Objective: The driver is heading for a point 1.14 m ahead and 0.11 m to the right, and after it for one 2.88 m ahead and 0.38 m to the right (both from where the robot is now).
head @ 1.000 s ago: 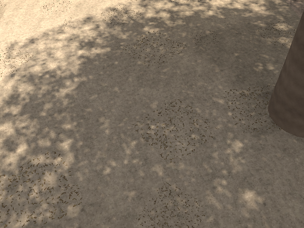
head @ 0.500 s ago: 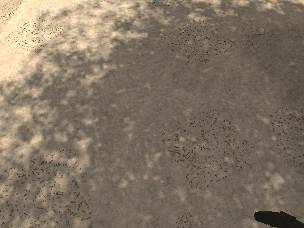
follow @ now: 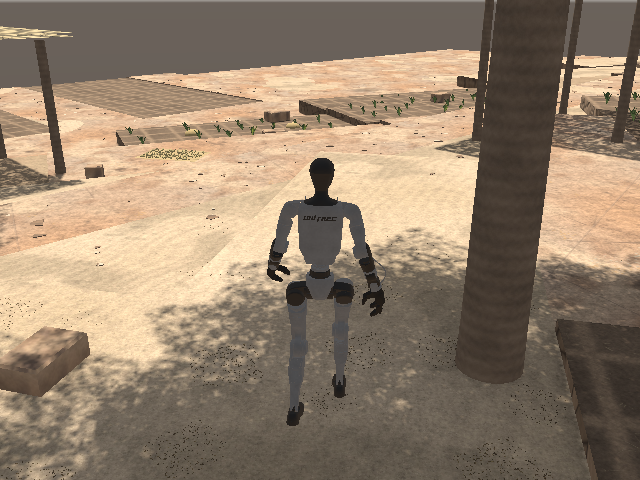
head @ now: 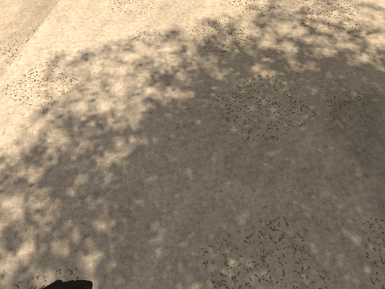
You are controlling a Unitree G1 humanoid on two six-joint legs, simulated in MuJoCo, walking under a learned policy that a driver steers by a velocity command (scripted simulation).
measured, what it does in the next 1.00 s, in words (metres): walks ahead: left foot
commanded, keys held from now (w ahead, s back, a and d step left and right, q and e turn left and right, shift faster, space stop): w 0.58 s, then w+e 0.42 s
